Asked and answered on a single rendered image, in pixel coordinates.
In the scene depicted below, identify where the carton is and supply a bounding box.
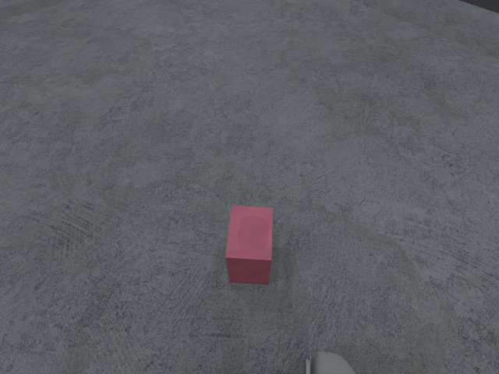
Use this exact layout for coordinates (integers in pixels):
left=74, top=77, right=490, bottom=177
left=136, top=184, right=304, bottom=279
left=225, top=206, right=273, bottom=285

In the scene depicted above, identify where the robot right thigh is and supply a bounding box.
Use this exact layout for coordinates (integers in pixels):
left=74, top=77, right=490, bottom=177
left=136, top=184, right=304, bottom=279
left=304, top=351, right=355, bottom=374

